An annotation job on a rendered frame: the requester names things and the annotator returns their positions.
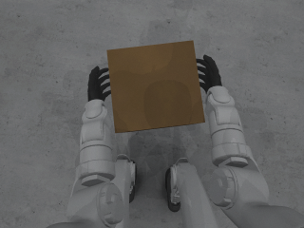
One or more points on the robot left forearm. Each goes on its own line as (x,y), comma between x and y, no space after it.
(95,164)

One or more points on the left robot shin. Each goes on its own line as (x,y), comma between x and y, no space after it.
(124,157)

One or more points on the robot left hand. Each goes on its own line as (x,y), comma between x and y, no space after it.
(95,89)

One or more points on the right robot thigh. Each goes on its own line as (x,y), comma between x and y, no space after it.
(196,209)

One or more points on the left robot upper arm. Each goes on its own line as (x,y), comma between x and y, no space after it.
(97,206)

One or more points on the right robot upper arm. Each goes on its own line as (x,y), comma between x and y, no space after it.
(243,196)

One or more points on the carton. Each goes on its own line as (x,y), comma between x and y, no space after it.
(154,86)

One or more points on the robot right forearm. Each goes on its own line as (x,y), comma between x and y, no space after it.
(226,132)

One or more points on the robot right hand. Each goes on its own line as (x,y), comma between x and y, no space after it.
(211,71)

